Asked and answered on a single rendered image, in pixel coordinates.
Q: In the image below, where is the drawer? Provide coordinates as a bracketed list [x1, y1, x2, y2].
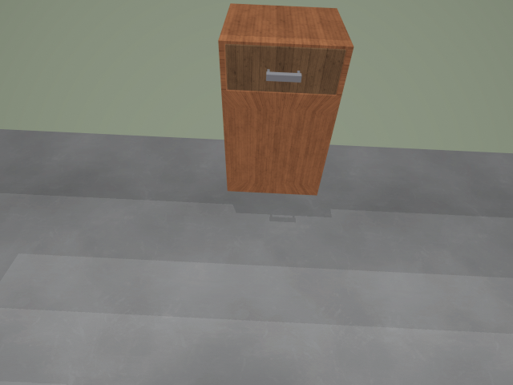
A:
[225, 44, 346, 95]

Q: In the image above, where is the cabinet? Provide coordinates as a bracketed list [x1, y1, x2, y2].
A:
[218, 3, 353, 196]

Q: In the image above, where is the handle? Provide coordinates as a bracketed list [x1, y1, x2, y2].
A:
[266, 69, 301, 83]

